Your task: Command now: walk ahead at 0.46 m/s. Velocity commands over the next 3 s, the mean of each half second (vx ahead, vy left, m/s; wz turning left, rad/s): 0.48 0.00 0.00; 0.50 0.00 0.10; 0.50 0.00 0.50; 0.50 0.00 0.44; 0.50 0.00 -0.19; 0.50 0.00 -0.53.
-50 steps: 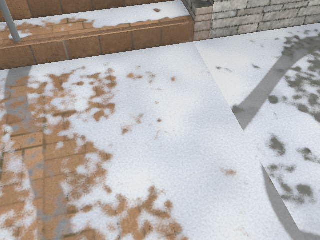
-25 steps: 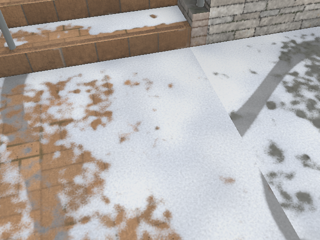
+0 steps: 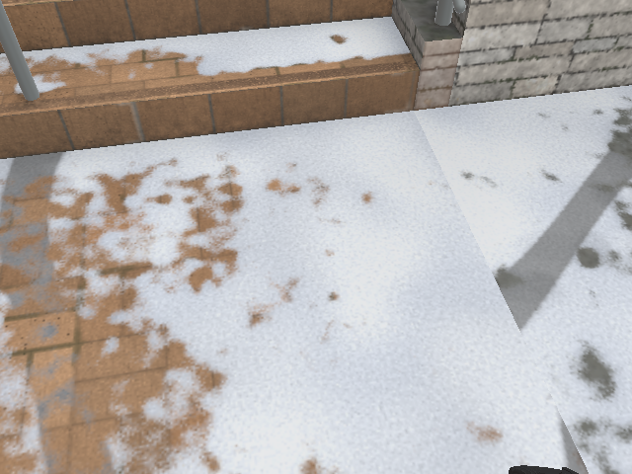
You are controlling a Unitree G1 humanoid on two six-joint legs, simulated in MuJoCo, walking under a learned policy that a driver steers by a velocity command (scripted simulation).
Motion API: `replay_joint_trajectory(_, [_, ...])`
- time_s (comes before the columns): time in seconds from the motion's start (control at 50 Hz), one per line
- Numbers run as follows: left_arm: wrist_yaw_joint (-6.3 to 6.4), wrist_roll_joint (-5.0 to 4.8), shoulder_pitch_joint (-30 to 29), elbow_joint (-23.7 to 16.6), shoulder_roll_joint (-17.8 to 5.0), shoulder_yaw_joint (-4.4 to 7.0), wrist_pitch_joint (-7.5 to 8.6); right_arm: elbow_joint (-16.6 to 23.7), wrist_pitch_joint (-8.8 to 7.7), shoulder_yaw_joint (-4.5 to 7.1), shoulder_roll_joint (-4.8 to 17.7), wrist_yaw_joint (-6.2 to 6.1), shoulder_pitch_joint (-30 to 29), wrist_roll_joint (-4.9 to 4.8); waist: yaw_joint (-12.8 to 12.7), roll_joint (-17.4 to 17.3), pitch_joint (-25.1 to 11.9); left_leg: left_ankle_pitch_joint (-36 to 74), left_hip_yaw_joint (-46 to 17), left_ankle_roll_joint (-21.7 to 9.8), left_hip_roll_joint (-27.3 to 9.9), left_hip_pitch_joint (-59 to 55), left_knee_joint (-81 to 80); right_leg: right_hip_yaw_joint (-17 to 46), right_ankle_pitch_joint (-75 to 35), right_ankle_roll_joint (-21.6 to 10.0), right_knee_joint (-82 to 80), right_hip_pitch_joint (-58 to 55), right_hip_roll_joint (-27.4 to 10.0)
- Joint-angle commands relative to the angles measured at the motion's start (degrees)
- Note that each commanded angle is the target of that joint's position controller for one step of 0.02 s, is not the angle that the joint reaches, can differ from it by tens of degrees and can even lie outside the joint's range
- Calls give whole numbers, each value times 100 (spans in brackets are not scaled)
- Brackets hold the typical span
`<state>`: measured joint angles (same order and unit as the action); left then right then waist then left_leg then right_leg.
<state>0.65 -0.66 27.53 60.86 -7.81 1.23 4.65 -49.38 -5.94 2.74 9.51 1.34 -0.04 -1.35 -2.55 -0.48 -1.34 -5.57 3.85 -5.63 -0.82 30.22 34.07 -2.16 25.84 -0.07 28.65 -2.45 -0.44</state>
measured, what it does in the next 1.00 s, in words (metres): walks ahead: right foot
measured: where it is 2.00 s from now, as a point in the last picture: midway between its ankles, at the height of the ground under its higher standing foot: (298, 250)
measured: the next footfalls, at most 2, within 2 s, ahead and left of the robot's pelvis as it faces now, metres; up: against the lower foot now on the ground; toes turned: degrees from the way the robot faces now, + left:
right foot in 0.50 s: +0.44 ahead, -0.15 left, +0.00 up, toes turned -3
left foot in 1.04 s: +0.74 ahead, +0.09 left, +0.00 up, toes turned +8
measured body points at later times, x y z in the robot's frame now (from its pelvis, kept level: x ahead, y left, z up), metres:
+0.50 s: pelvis +0.28 -0.04 +0.01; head +0.30 -0.05 +0.45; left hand +0.49 +0.19 -0.09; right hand +0.23 -0.30 -0.14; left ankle +0.11 +0.09 -0.71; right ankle +0.40 -0.14 -0.72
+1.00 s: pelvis +0.55 -0.03 +0.01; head +0.58 -0.02 +0.46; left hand +0.51 +0.24 -0.13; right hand +0.78 -0.24 -0.09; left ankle +0.71 +0.10 -0.70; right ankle +0.40 -0.15 -0.72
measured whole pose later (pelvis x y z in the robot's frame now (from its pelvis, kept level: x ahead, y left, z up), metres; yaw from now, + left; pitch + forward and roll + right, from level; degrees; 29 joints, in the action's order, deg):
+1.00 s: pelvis +0.55 -0.03 +0.01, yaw +5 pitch +3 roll -2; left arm 0.7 -0.5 20.7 57.1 -14.0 4.1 4.4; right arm -48.6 -3.7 2.3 13.2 2.6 0.4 -1.3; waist -3.5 -2.0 0.3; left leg -1.4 1.8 -5.2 -2.9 34.7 32.8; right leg -7.8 21.4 0.3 13.2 -5.5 1.1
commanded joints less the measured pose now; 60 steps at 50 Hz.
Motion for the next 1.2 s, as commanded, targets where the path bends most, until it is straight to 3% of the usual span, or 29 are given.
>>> replay_joint_trajectory(0.02, [-5, 9, -36, -454, -17, 16, 233, -544, 90, 443, 1518, -203, 2829, 56, 1145, -1336, -1838, -1166, -4785, -1585, -2222, -5115, -1719, 722, 394, -37, 5166, 4229, 494])
replay_joint_trajectory(0.04, [-101, -195, -526, -638, -415, 135, 350, -450, 78, 308, 1100, -205, 2209, 62, 976, -1074, -1071, -1789, -4116, -1333, -2008, -4420, -1868, 920, 77, -178, 5656, 4875, 73])
replay_joint_trajectory(0.06, [-131, -251, -1026, -855, -678, 187, 388, -348, 66, 197, 754, -185, 1637, 80, 802, -673, -522, -1708, -3177, -1121, -1831, -3472, -2011, 718, -510, -290, 5544, 4899, -282])
replay_joint_trajectory(0.1, [-24, -114, -1096, -951, -788, 314, 270, -359, -16, 60, 443, -91, 1077, 159, 336, -218, -71, -1043, -2131, -816, -1423, -2078, -2418, 598, -1092, -353, 4843, 4269, -722])
replay_joint_trajectory(0.14, [36, -114, -775, -899, -554, 286, 100, -486, -44, 57, 521, -59, 1125, 154, 112, -342, 135, -904, -1596, -779, -1211, -1430, -2649, 562, -1151, -322, 4455, 3971, -849])
replay_joint_trajectory(0.22, [80, 49, -1475, -1165, -805, 303, 9, -559, -73, 132, 1018, -144, 1436, 170, 139, -148, 365, -153, -1082, -856, -1097, -1252, -2838, 449, -2217, -75, 3095, 4381, -955])
replay_joint_trajectory(0.3, [-11, -9, -2421, -1397, -764, 219, 57, -582, -40, 154, 1201, -214, 1856, 71, 446, -120, 329, 266, -693, -654, -964, -1611, -2824, 198, -3101, -8, 1330, 3972, -672])
replay_joint_trajectory(0.4, [-179, -67, -3165, -1672, -907, 192, 94, -776, 108, 212, 1293, -211, 2340, 9, 671, -190, 518, 246, -788, -544, -1340, -2801, -2359, 207, -2642, -159, 376, 4109, -514])
replay_joint_trajectory(0.44, [-221, -62, -2991, -1687, -1047, 237, 127, -787, 175, 253, 1380, -212, 2290, 5, 503, -328, 414, 772, -822, -449, -1445, -3053, -2001, 128, -2179, -323, 126, 3676, -373])
replay_joint_trajectory(0.48, [-191, -35, -1658, -1305, -1442, 462, 159, -733, 237, 200, 1260, -214, 2096, 24, -182, -327, -345, 2527, -457, -203, -1042, -2870, -435, -130, -2059, -595, -82, 1825, -28])
replay_joint_trajectory(0.5, [-138, 30, -467, -1052, -1921, 615, 164, -574, 229, 99, 1048, -211, 2072, 116, -571, 214, -1255, 1476, -123, 33, -676, -1679, 1389, 957, -2242, -976, 122, -83, -980])
replay_joint_trajectory(0.52, [-160, 13, -35, -902, -2368, 705, 131, -518, 82, -124, 300, -135, 2717, 134, -254, 1749, -1961, -1973, -160, 426, 415, 729, 3452, 3744, -1207, -1934, -579, -2103, -2252])
replay_joint_trajectory(0.54, [-149, 9, -10, -944, -1808, 553, 121, -603, -76, 7, 840, -102, 2431, -12, -443, 1327, -2048, -2585, -1038, 351, 248, 1453, 4289, 4410, -611, -1891, -1065, -2132, -2222])
replay_joint_trajectory(0.56, [-121, 8, -578, -1059, -1548, 471, 132, -398, -163, 93, 1181, -85, 1825, -134, -371, 1011, -1236, -2110, -979, 242, -68, 1863, 4432, 3519, -840, -1601, -1110, -1440, -2041])
replay_joint_trajectory(0.6, [-143, 81, -1417, -1224, -1201, 362, 139, -280, -142, 127, 1142, -169, 1290, -10, -27, 280, -464, -1210, -758, 233, -578, 1384, 3851, 2295, -1834, -1372, -1428, 232, -1647])
replay_joint_trajectory(0.64, [-198, 134, -1538, -1154, -959, 295, 172, -293, 21, 139, 935, -184, 1482, 14, 294, 465, -247, -906, -805, 223, -763, 810, 3387, 1753, -2062, -1289, -1777, 957, -1371])
replay_joint_trajectory(0.76, [-73, 58, -1045, -897, -1291, 374, 170, 0, 130, 111, 772, -165, 679, 120, 265, 314, 177, 429, -650, 426, -777, 1210, 1608, 833, -3034, -1249, -2130, 1090, -1168])
replay_joint_trajectory(0.82, [-26, 34, -862, -809, -1390, 388, 161, 132, 115, 52, 685, -92, 111, 58, 85, 384, 291, 1195, -414, 410, -577, 852, 581, 340, -2912, -1066, -2220, 1059, -1008])
replay_joint_trajectory(0.92, [4, 20, -474, -536, -1419, 427, 86, 414, 148, 16, 730, 55, -546, -19, -135, 345, 570, 920, -432, 185, -435, 1128, -21, 36, -2916, -945, -2007, -5, -1412])
replay_joint_trajectory(0.98, [48, 8, -700, -583, -1555, 484, -8, 546, 137, 69, 881, 171, -475, -6, 44, 483, 431, 139, -186, -67, -203, 725, -130, -220, -4357, -762, -1389, -425, -1556])
replay_joint_trajectory(1.02, [103, 6, -903, -672, -1649, 504, -98, 335, 151, 260, 1168, 186, 538, 22, 612, 579, -198, -67, 209, -292, 277, -785, -254, -558, -6163, -544, 18, -302, -1360])
replay_joint_trajectory(1.04, [145, 49, -904, -775, -1586, 463, -121, 71, 172, 452, 1531, 141, 1527, 13, 1002, 371, -721, 105, -149, -507, 236, -2333, -263, -713, -5807, -342, 1386, 550, -1104])
replay_joint_trajectory(1.06, [89, 182, -533, -1015, -1147, 302, -15, 2, 207, 625, 2180, 53, 2310, 44, 931, -833, -1480, -152, -2662, -1349, -1171, -4601, -391, -743, -3183, 43, 3671, 2855, -382])
replay_joint_trajectory(1.08, [-17, 114, -514, -1085, -887, 168, 226, 25, 201, 539, 2097, 63, 2374, -3, 768, -1385, -2119, -924, -5169, -1991, -1953, -5539, -1611, 292, 587, 159, 4987, 4298, 468])
replay_joint_trajectory(1.1, [-91, -107, -1036, -1189, -1351, 297, 409, 51, 198, 440, 1700, 34, 2234, 44, 917, -1006, -1632, -1076, -4537, -1616, -1716, -5303, -1715, 825, 328, -13, 5289, 4955, 55])
replay_joint_trajectory(1.12, [-90, -170, -1465, -1317, -1431, 296, 491, 173, 170, 386, 1450, 8, 1853, 47, 844, -593, -1002, -691, -3668, -1370, -1482, -4508, -1705, 725, -169, -127, 5035, 5044, -218])
replay_joint_trajectory(1.14, [-38, -63, -1624, -1329, -1416, 320, 498, 291, 149, 332, 1292, 16, 1423, 56, 589, -33, -574, -130, -3056, -1218, -1266, -3513, -1795, 677, -554, -127, 4505, 4711, -452])
replay_joint_trajectory(1.16, [19, 53, -1666, -1353, -1469, 388, 436, 386, 133, 279, 1135, 13, 1153, 90, 374, 38, -352, 354, -2660, -1127, -1088, -2763, -1925, 672, -755, -92, 4046, 4246, -614])
replay_joint_trajectory(1.2, [47, 109, -1590, -1459, -1326, 406, 284, 460, 127, 264, 1129, -23, 1091, 99, 147, -111, -227, 642, -2441, -1160, -920, -2092, -2152, 660, -853, 14, 3542, 3814, -671])
Over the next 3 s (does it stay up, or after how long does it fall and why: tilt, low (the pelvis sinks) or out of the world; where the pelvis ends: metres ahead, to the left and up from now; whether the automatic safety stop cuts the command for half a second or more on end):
stays up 1.52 0.37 0.05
